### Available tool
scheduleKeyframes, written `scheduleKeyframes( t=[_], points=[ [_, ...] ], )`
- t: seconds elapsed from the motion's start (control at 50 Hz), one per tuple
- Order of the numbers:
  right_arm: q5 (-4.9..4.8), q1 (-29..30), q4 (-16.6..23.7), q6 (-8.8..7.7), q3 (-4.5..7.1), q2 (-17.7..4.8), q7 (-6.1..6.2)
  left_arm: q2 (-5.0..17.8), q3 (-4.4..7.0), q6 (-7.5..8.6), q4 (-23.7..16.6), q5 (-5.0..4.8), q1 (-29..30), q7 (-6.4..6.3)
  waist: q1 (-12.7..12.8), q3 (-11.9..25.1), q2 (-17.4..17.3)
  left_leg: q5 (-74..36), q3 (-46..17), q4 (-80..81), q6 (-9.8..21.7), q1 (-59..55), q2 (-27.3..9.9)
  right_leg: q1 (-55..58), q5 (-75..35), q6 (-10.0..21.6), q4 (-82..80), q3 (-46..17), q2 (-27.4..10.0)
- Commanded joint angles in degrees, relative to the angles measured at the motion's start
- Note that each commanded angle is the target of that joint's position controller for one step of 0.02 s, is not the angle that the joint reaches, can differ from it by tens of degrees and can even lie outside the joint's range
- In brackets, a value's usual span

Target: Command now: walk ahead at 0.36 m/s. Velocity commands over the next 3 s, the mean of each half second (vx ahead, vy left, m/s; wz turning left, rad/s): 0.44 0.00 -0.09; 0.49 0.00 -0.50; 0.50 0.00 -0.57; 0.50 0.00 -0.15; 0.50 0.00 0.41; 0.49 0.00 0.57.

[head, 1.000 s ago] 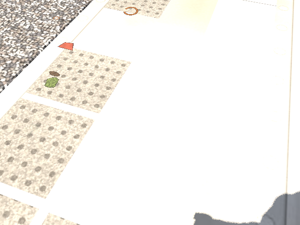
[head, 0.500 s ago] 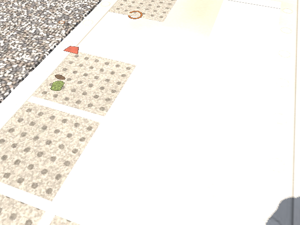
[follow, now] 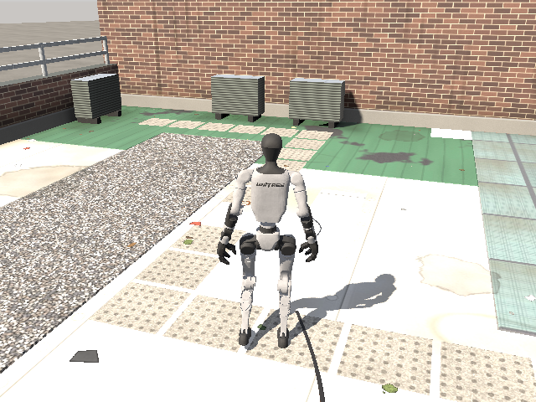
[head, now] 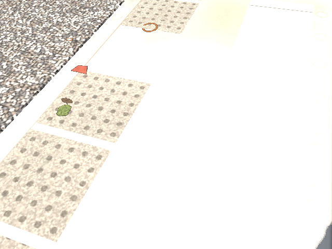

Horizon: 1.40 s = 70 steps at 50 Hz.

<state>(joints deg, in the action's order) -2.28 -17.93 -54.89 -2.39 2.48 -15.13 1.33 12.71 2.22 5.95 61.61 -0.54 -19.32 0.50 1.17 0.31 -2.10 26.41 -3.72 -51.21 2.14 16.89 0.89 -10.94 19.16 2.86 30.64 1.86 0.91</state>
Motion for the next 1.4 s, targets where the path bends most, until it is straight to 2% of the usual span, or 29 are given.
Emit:
scheduleKeyframes(
  t=[0.02, 0.08, 0.18, 0.26, 0.32, 0.36, 0.38, 0.4, 0.42, 0.44, 0.46, 0.5, 0.54, 0.64, 0.74, 0.8, 0.86, 0.9, 0.92, 0.94, 0.96, 0.98, 1.0, 1.02, 1.06, 1.14, 1.24, 1.32, 1.4],
  points=[
    [-0.29, 6.2, 5.66, -3.38, 0.99, -4.64, -0.75, 7.95, 0.87, 1.23, -1.27, 0.0, -4.91, 0.46, 1.28, -8.42, 8.17, -6.69, -1.35, -13.54, 2.11, 30.95, -4.65, 15.38, 9.03, 8.93, -22.81, -29.44, -18.57],
    [1.03, 9.54, 6.07, -3.64, 1.63, -4.45, -1.8, 4.64, -0.38, 0.29, -1.13, 0.4, -7.22, 0.22, 1.95, -6.16, 8.33, -15.4, 1.96, -7.8, 0.92, 28.3, -6.68, 16.38, -11.72, 6.03, -23.04, -16.61, -13.64],
    [0.96, 19.96, 10.07, -3.06, 0.08, -0.44, -2.53, 7.71, -0.22, -0.97, -1.92, 0.79, -9.04, -1.45, 3.6, -7.41, 6.82, -23.92, 5.73, 8.79, -2.33, 23.87, -4.89, 10.85, -21.5, 6.71, -24.99, -8.73, -11.45],
    [0.41, 25.63, 12.34, -3.13, -0.3, -1.46, -3.38, 8.86, 0.3, -0.98, -1.4, -0.06, -11.35, -1.79, 3.98, -9.77, 7.84, -28.39, 6.21, 17.76, -1.45, 18.95, -3.45, 9.94, -21.11, 7.14, -26.46, -7.13, -13.21],
    [0.47, 25.81, 13.49, -3.66, 0.3, -3.63, -3.95, 9.39, 0.95, -1.45, -1.49, -0.57, -10.76, -1.89, 1.39, -8.85, 7.46, -26.01, 4.62, 21.31, 0.81, 16.15, -2.85, 14.95, -30.35, 6.04, -22.31, -7.66, -15.68],
    [0.58, 18.16, 12.02, -3.93, 1.86, -6.89, -3.55, 11.03, 1.63, -2.07, -2.53, -0.15, -8.54, -1.82, -3.62, -2.56, 9.38, -22.94, 6.1, 21.32, 2.66, 4.3, 0.17, 15.93, -50.44, 4.8, -12.47, -7.31, -15.32],
    [0.27, 8.02, 9.08, -3.8, 3.31, -9.36, -2.95, 10.59, 1.44, -2.51, -3.31, 0.31, -7.26, -1.66, -8.63, 3.73, 9.01, -23.47, 6.46, 22.06, 4.18, -8.88, 0.81, 12.36, -53.78, 3.27, -1.33, -5.86, -12.55],
    [1.1, -3.25, 6.82, -3.52, 4.41, -13.01, -2.11, 8.62, 0.6, -2.53, -5.1, 1.23, -6.84, -1.48, -12.45, 12.65, 4.97, -20.06, -4.23, 19.66, 7.36, -28.37, -9.17, -0.97, -38.13, 1.71, 15.48, -5.11, -9.47],
    [2.05, -7.01, 5.06, -3.26, 4.89, -16.48, -2.61, -1.8, -1.96, -1.63, -5.4, 0.48, -16.16, -0.94, -6.9, 23.89, -12.68, -5.04, -32.34, 27.41, 16.16, -46.03, -24.8, -20.69, 7.74, -1.6, 36.53, -4.35, 1.54],
    [1.99, -5.21, 5.28, -3.41, 3.27, -10.22, -2.77, 4.6, -0.42, -0.47, -4.78, -1.45, -12.55, -0.93, -8.56, 20.22, -9.37, 0.97, -38.7, 35.36, 14.44, -39.79, -24.04, -25.25, 12.99, -0.9, 44.44, -11.22, 0.07],
    [1.75, 0.83, 5.86, -3.77, 2.4, -7.51, -2.65, 8.34, 0.92, 0.01, -7.21, -2.98, -6.4, -1.15, -7.03, 9.31, -6.96, -1.11, -28.62, 36.59, 11.25, -30.44, -22.52, -29.12, 8.31, -0.16, 46.24, -9.8, -2.73],
    [2.16, 8.21, 6.2, -4.56, 1.63, -4.35, -2.97, 7.18, 1.48, -0.34, -7.85, -1.91, -2.52, -2.1, -3.39, 1.47, -0.95, -14.21, -14.01, 39.66, 8.59, -14.25, -18.44, -24.22, -0.45, -0.07, 41.77, -8.27, -7.42],
    [3.06, 9.93, 5.1, -5.03, 1.37, -2.56, -3.16, 4.42, 1.76, -2.0, -7.64, -1.75, -4.91, -1.95, -0.36, 0.36, -3.29, -17.7, -5.76, 42.56, 7.56, -7.74, -15.46, -18.68, -3.13, 0.17, 38.85, -8.58, -9.47],
    [3.07, 8.42, 3.1, -5.47, 2.22, -5.53, -1.76, 4.57, 2.43, -4.04, -12.68, -1.05, 2.18, -1.77, 0.28, -4.44, -1.01, -21.64, 2.77, 46.77, 9.37, -5.59, -16.05, -26.94, -10.66, -1.04, 31.37, -8.94, -10.8],
    [2.79, 4.95, 2.81, -4.49, 2.76, -8.43, -0.39, 3.65, 1.58, -2.89, -16.67, -0.6, 12.1, 0.53, -2.96, -5.66, 1.37, -27.19, 10.95, 46.49, 8.05, -10.37, -15.01, -27.86, -22.22, -1.5, 14.97, -3.9, -9.31],
    [2.02, 0.93, 1.96, -3.29, 3.09, -9.54, -0.23, 3.37, 1.03, -2.8, -19.95, -0.65, 18.01, 1.81, -5.26, -6.88, 1.99, -29.62, 13.21, 44.18, 7.55, -17.09, -16.52, -29.99, -20.97, -0.53, 9.15, -1.2, -8.43],
    [1.36, 0.07, 2.02, -1.76, 3.61, -10.99, -0.31, 4.77, 1.38, -2.97, -22.84, -0.9, 19.67, 2.95, -4.45, -5.96, 0.41, -42.11, 15.28, 38.31, 6.07, -22.98, -17.99, -28.31, -14.12, 1.63, 6.12, 1.81, -5.96],
    [1.19, 1.58, 2.98, -0.79, 4.1, -12.64, -0.02, 7.59, 2.84, -3.33, -22.93, -1.03, 14.37, 3.17, -0.5, -1.08, -2.29, -61.82, 16.99, 27.49, 4.61, -23.98, -17.76, -19.0, -8.56, 4.01, 6.3, 5.18, -1.48],
    [1.04, 2.65, 3.5, -0.24, 4.1, -12.84, 0.15, 10.08, 4.34, -3.4, -21.37, -1.27, 6.73, 2.97, 4.0, 3.01, -2.31, -66.12, 18.22, 16.81, 3.29, -21.43, -16.36, -8.72, -9.43, 5.86, 3.83, 6.2, 1.4],
    [1.38, 2.65, 4.31, -0.3, 3.61, -11.97, 0.32, 14.3, 6.64, -3.77, -18.79, -1.32, -3.42, 1.94, 8.69, 8.25, 0.34, -57.42, 18.58, 1.53, 0.72, -11.11, -14.13, 8.23, -11.45, 8.42, 1.23, 2.07, 1.52],
    [3.41, -1.63, 7.39, -1.51, 1.24, -3.84, -0.35, 21.53, 8.27, -4.03, -18.17, -1.47, -5.66, 0.87, 4.0, 12.49, 15.26, -11.05, 17.31, -20.34, -3.16, 14.63, -4.95, 28.15, -5.07, 17.17, -1.72, -26.86, -13.73],
    [1.99, 0.43, 8.74, -4.31, 0.71, -4.78, -1.16, 19.75, 7.11, -3.07, -20.56, -0.59, -6.04, 1.2, 4.27, 21.89, 12.2, 8.57, 2.09, -29.89, -3.06, 24.1, 1.51, 35.06, 0.92, 23.19, -12.36, -51.42, -21.24],
    [-0.41, 7.84, 10.71, -5.83, 1.85, -8.58, -1.77, 15.39, 5.75, -2.29, -20.12, 0.05, -4.78, 1.61, 6.18, 15.42, 7.47, 3.72, -1.4, -30.56, -1.49, 30.37, -1.64, 32.21, -2.09, 19.15, -14.83, -44.11, -19.69],
    [-0.49, 9.01, 11.17, -6.62, 1.58, -8.07, -1.75, 13.49, 5.22, -1.77, -20.36, -0.22, -1.64, 1.56, 4.09, 9.23, 5.46, -1.67, -1.01, -26.09, -0.28, 30.35, -4.28, 24.15, -7.12, 16.87, -14.39, -35.21, -17.34],
    [1.59, 7.13, 9.56, -6.0, 2.4, -8.73, -1.06, 9.68, 3.97, -1.57, -22.51, 0.08, 5.97, 1.25, -0.96, 3.99, 2.86, -7.75, -1.23, -17.08, -0.84, 21.9, -8.26, 9.08, -17.77, 13.76, -15.58, -24.15, -12.66],
    [3.08, 8.01, 10.79, -3.46, 2.27, -6.45, -1.03, 11.59, 4.34, -1.17, -23.0, -0.15, 5.22, 0.04, -2.52, 2.22, 3.34, -13.8, 0.22, -7.54, -4.47, 17.66, -7.68, 0.01, -25.9, 14.19, -18.52, -18.28, -9.84],
    [2.59, 18.95, 14.28, -3.76, 1.29, -4.45, -1.4, 12.34, 4.54, -1.84, -22.13, -0.58, 1.01, -1.35, 1.44, -0.71, 6.67, -29.94, 0.79, 14.48, -5.78, 16.06, -3.64, -2.16, -17.2, 10.26, -17.98, -15.27, -6.13],
    [1.77, 22.82, 16.29, -4.62, 1.51, -6.01, -2.4, 12.41, 4.64, -2.3, -20.96, -0.92, -1.82, -1.52, 2.78, -1.16, 7.83, -31.67, -0.36, 21.55, -4.76, 12.99, -1.91, 0.4, -13.3, 9.05, -14.6, -19.63, -8.07],
    [1.67, 17.67, 15.49, -5.79, 2.71, -8.75, -2.88, 11.96, 4.62, -3.23, -21.42, -0.68, -0.6, -2.09, -0.62, 0.0, 10.29, -23.2, -0.3, 24.85, -1.91, 6.38, -1.3, 4.38, -16.03, 7.4, -7.27, -25.17, -9.58]
  ],
)
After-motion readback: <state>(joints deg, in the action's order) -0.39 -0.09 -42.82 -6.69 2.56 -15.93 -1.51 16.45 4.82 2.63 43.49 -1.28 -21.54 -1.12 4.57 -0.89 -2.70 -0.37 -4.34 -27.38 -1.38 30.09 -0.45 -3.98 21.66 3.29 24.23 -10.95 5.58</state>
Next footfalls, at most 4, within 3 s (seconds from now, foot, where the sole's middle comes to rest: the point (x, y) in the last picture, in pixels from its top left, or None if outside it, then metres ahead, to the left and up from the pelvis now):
0.40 left None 0.37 0.14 -0.77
0.94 right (225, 229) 0.62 -0.16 -0.77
1.44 left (207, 160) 0.97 -0.11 -0.77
1.94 right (282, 154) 1.00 -0.48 -0.77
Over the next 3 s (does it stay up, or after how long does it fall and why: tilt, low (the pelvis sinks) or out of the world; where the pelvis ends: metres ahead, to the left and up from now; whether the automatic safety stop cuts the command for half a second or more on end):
stays up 1.46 -0.58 -0.01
